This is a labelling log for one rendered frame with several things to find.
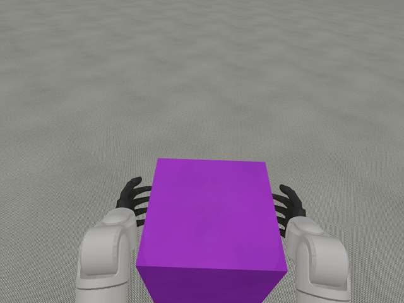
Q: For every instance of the left robot forearm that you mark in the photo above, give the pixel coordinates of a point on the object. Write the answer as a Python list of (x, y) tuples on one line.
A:
[(103, 259)]

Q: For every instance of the right robot forearm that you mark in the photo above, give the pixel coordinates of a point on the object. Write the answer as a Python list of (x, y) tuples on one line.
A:
[(322, 273)]

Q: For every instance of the robot left hand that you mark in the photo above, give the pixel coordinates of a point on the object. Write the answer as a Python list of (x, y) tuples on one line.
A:
[(127, 198)]

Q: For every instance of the carton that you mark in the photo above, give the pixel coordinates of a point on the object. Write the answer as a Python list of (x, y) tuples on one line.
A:
[(211, 233)]

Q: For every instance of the robot right hand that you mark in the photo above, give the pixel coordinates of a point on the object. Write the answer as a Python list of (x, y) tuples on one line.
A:
[(293, 204)]

